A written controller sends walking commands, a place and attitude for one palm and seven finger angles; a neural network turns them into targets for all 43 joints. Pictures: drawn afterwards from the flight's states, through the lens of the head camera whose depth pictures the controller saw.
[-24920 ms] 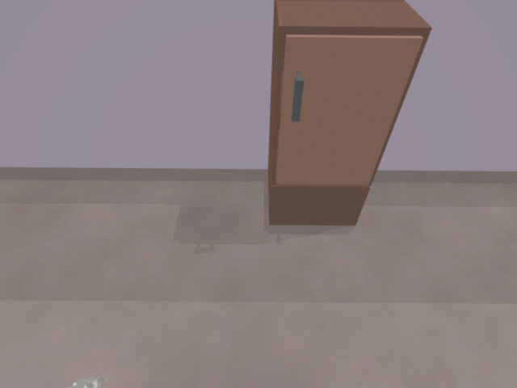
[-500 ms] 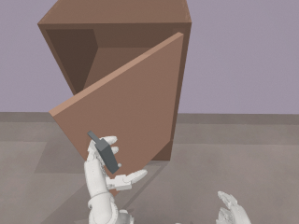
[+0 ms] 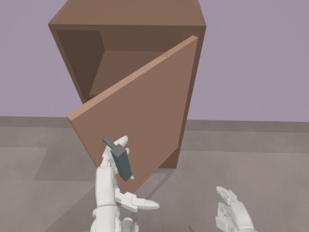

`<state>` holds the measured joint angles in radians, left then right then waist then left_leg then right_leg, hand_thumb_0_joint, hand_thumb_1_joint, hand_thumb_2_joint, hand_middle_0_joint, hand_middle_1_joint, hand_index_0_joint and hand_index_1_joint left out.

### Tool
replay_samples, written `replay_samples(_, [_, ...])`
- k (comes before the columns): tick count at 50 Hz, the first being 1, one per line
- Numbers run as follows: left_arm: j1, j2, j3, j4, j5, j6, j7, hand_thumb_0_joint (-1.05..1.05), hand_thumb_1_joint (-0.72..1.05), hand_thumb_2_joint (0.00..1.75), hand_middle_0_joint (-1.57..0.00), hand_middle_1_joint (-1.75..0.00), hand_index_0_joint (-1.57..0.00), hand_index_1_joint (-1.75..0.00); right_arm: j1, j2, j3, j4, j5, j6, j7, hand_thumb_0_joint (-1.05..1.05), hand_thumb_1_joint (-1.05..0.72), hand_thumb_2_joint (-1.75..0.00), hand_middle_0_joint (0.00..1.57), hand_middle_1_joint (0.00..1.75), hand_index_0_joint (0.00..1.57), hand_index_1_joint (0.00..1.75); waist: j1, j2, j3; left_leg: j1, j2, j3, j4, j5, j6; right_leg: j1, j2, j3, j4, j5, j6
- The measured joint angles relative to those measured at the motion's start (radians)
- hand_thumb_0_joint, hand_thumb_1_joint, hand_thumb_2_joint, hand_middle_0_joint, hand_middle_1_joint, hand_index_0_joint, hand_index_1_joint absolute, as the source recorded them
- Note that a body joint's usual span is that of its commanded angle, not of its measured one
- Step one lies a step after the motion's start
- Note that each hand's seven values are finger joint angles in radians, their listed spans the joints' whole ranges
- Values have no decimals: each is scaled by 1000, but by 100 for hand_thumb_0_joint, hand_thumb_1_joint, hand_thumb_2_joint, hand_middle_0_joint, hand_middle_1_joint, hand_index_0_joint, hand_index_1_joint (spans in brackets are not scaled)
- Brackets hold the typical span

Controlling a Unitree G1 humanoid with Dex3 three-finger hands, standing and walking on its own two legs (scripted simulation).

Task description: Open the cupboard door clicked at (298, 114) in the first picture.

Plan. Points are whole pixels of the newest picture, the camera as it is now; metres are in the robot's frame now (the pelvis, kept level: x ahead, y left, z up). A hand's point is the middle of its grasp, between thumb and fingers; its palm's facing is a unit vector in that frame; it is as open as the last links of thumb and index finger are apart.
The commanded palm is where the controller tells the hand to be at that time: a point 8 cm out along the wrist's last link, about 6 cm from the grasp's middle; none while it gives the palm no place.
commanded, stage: slide the hand sideways off the handle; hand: left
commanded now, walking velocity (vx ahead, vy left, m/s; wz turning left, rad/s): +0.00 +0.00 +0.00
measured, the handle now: (116, 158) +0.29 +0.11 +0.05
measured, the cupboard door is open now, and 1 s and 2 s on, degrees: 49 50 50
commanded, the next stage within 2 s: draw the hand back to the body in 1.12 s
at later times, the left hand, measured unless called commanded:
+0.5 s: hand (123, 200) +0.20 +0.08 +0.05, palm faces -0.08 -1.00 +0.02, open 16.1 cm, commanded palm +0.17 +0.14 +0.05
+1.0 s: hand (105, 212) +0.17 +0.12 +0.04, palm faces -0.04 -1.00 +0.00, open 15.9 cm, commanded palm +0.13 +0.19 +0.05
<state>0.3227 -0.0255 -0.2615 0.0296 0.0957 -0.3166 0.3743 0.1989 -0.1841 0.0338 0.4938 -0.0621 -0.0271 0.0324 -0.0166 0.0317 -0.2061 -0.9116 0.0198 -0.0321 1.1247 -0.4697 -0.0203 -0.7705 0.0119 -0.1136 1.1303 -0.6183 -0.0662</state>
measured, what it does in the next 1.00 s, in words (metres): stands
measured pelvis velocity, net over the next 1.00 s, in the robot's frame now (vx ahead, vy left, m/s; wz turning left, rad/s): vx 0.00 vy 0.01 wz -0.03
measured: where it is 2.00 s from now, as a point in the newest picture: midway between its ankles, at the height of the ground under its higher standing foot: outside the picture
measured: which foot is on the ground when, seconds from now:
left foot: down 0.00-1.00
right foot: down 0.00-1.00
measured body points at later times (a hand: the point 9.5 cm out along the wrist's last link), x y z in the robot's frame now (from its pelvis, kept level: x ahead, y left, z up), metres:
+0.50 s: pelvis -0.01 +0.02 -0.01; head +0.03 +0.02 +0.44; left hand +0.19 +0.13 +0.05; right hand +0.15 -0.20 -0.09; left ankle +0.04 +0.13 -0.65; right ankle -0.03 -0.08 -0.65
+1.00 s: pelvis +0.00 +0.01 -0.01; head +0.04 +0.00 +0.43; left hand +0.17 +0.17 +0.05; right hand +0.18 -0.22 -0.09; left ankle +0.04 +0.13 -0.65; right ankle -0.03 -0.08 -0.65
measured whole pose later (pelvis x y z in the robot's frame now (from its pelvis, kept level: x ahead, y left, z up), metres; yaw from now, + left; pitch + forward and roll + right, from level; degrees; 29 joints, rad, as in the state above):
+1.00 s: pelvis +0.00 +0.01 -0.01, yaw -2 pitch +15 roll -1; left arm 0.67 0.13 -0.12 -0.22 -0.11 -0.43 -0.04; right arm 0.24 -0.19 -0.01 0.39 0.00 0.00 -0.01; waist -0.01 0.04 -0.19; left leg -0.97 0.04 -0.02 1.21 -0.51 -0.02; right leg -0.83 0.03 -0.10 1.20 -0.64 -0.06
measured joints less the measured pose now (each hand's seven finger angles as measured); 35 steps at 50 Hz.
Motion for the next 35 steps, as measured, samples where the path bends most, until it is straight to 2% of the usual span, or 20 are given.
replay_samples(3, [19, 81, 0, -33, -54, -51, -204, -1, -49, 30, -28, -44, -26, -46, 11, -14, -7, -28, 16, 1, 0, 1, -91, -89, 20, 30, 20, 30, -2, 9, 13, -19, -1, 1, 23, -4, 5, -17, -1, 1, 20, -3, 4])
replay_samples(4, [26, 99, -3, -45, -77, -61, -252, -1, -49, 30, -27, -42, -24, -44, 15, -19, -10, -36, 23, 2, -2, 1, -91, -89, 20, 30, 20, 30, -2, 13, 19, -22, 1, 2, 30, -7, 7, -20, -1, 2, 25, -4, 6])
replay_samples(6, [37, 109, -9, -61, -117, -72, -300, -1, -50, 30, -24, -39, -21, -40, 24, -26, -16, -50, 33, 3, -7, 1, -91, -89, 20, 30, 20, 30, -3, 20, 30, -25, 4, 7, 40, -10, 12, -23, 1, 8, 31, -3, 11])
replay_samples(9, [54, 83, -8, -75, -133, -67, -291, -1, -50, 30, -20, -35, -19, -36, 43, -31, -22, -64, 38, 9, -8, 1, -91, -89, 20, 30, 20, 30, -3, 20, 33, -31, 6, 18, 47, -12, 19, -33, 2, 19, 38, 0, 17])
replay_samples(13, [84, 58, -20, -100, -96, -63, -244, -1, -50, 30, -17, -33, -19, -33, 66, -27, -22, -80, 36, 21, -1, 1, -91, -89, 20, 30, 20, 30, -9, 12, 26, -40, 8, 30, 53, -14, 26, -47, 1, 31, 47, 1, 23])
replay_samples(18, [128, 69, -25, -136, -68, -66, -216, -1, -50, 30, -16, -31, -19, -32, 80, -17, -15, -96, 36, 32, 6, 1, -91, -89, 20, 30, 20, 30, -15, 8, 24, -46, 9, 35, 62, -17, 30, -54, 2, 35, 55, 0, 27])
replay_samples(27, [189, 96, -14, -180, -87, -78, -239, -1, -50, 30, -17, -32, -19, -32, 69, -10, -2, -114, 40, 28, 2, 1, -91, -89, 20, 30, 20, 30, -11, 17, 27, -53, 10, 32, 70, -19, 32, -58, 4, 33, 58, 1, 29])
replay_samples(35, [246, 112, 16, -216, -107, -89, -284, -1, -50, 30, -18, -32, -21, -33, 58, -10, -6, -126, 43, 25, -5, 1, -91, -89, 20, 30, 20, 30, -1, 12, 24, -58, 12, 26, 77, -24, 26, -62, 6, 28, 64, -7, 23])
